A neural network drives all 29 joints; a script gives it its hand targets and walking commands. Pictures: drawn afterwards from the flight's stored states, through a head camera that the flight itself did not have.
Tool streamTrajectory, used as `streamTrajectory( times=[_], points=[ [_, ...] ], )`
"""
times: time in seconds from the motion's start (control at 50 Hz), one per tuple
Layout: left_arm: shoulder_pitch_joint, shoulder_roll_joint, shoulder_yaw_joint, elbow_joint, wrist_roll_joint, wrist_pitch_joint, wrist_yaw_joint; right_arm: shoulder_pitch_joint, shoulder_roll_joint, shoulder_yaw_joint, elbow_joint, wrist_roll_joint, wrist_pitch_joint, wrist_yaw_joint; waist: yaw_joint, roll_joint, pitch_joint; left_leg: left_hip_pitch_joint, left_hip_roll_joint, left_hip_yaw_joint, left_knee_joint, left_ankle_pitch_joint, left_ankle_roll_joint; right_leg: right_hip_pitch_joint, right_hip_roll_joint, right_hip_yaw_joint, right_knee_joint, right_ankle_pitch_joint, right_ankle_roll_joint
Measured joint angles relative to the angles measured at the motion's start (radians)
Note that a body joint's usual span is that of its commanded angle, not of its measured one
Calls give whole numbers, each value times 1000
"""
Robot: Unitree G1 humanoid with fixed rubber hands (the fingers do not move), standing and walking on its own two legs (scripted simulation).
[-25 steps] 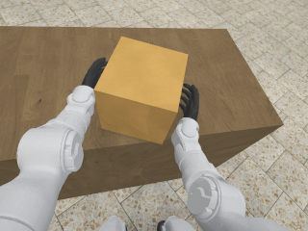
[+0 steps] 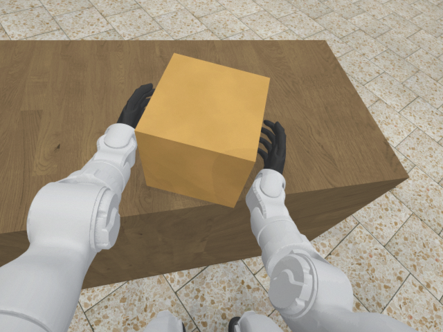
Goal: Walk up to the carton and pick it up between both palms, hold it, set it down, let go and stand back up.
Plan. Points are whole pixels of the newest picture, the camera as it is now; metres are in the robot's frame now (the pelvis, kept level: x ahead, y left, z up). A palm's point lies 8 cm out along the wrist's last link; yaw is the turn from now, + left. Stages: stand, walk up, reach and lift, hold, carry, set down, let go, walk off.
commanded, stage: reach and lift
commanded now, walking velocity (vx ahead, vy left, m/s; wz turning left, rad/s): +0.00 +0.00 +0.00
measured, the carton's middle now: (205, 134) +0.45 +0.00 +0.05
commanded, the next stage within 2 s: none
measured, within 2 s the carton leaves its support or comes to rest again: leaves its support in 0.50 s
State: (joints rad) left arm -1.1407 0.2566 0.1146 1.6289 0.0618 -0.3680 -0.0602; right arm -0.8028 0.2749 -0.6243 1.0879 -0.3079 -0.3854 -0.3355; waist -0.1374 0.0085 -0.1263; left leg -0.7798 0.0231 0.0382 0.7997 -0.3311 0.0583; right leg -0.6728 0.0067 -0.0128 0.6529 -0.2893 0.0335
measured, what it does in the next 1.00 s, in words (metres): stands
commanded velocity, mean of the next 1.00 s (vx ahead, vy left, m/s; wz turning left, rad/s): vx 0.00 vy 0.00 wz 0.00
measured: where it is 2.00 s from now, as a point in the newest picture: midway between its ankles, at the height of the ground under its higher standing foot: outside the picture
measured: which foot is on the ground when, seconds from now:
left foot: down 0.00-1.00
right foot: down 0.00-1.00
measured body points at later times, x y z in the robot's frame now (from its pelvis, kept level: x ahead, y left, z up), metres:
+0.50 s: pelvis +0.00 +0.00 +0.00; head +0.08 +0.03 +0.44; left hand +0.48 +0.13 +0.06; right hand +0.40 -0.14 +0.05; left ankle +0.02 +0.06 -0.71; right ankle +0.01 -0.17 -0.71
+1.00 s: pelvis -0.01 +0.00 +0.00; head +0.02 +0.03 +0.45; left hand +0.47 +0.11 +0.14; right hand +0.39 -0.15 +0.11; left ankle +0.02 +0.06 -0.71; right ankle +0.01 -0.17 -0.71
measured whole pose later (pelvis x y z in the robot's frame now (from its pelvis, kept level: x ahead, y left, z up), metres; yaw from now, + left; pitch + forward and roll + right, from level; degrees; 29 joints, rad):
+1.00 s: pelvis -0.01 +0.00 +0.00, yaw +0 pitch +16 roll -5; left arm -1.12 0.25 -0.15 1.34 -0.18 0.04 -0.01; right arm -0.74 0.19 -0.31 0.76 -0.10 0.13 -0.37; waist -0.14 0.05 -0.25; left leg -0.75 0.03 0.04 0.77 -0.30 0.07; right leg -0.64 0.01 -0.01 0.61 -0.25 0.04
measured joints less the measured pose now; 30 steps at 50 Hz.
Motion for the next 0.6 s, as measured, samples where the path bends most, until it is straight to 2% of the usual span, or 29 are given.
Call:
streamTrajectory(
  times=[0.18,0.36,0.48,0.6],
  points=[
    [0,0,-73,-1,-33,-3,16,0,-13,33,4,7,10,-8,0,10,0,-1,3,0,0,1,0,3,3,0,-10,7,0],
    [0,-2,-173,-2,-104,12,33,0,-44,125,4,58,59,-22,0,20,-6,-3,5,0,0,2,4,3,5,0,-14,11,0],
    [0,-5,-251,-16,-171,79,42,2,-66,203,-32,100,168,-27,0,29,-26,-3,6,0,0,2,6,3,6,0,-15,11,0],
    [1,-5,-314,-75,-217,193,45,20,-81,274,-108,129,310,-35,0,37,-49,-3,6,0,0,2,7,3,6,0,-15,11,2]
  ],
)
